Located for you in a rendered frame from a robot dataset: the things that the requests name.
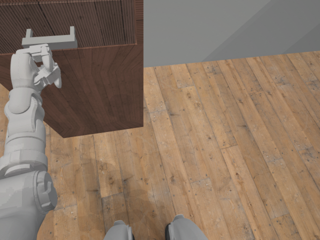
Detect robot left thigh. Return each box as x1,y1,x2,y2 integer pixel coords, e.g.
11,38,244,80
103,224,133,240

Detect handle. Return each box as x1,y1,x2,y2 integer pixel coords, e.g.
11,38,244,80
21,26,78,50

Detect robot right thigh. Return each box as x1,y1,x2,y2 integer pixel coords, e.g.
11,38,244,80
168,218,208,240

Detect left robot upper arm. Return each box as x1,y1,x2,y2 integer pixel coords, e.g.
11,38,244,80
0,170,58,240

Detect drawer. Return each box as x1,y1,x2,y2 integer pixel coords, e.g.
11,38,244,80
0,0,136,54

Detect left robot hand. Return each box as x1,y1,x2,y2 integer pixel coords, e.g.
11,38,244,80
10,43,62,95

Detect robot thigh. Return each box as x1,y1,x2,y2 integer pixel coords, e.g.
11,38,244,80
103,224,133,240
168,218,208,240

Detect robot left forearm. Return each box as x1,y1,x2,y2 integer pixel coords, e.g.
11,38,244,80
0,87,48,180

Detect cabinet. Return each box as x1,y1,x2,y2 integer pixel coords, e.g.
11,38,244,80
0,0,144,138

